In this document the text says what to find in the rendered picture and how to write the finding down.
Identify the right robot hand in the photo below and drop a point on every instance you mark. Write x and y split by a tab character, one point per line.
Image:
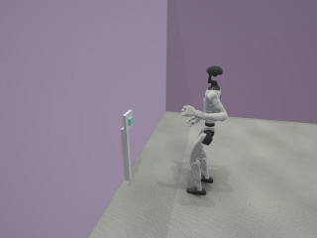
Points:
196	120

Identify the left robot upper arm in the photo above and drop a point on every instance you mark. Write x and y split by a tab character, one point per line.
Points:
214	99

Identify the left robot hand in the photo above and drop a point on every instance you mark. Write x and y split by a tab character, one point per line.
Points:
188	111

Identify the robot right shin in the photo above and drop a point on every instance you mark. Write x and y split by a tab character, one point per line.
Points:
204	166

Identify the robot left foot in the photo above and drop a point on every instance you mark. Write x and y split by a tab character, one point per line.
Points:
194	190

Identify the button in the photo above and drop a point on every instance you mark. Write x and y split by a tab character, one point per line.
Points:
130	121

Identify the panel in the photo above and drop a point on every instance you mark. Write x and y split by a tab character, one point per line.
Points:
126	144

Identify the robot left forearm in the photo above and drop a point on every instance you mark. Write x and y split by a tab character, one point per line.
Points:
211	116

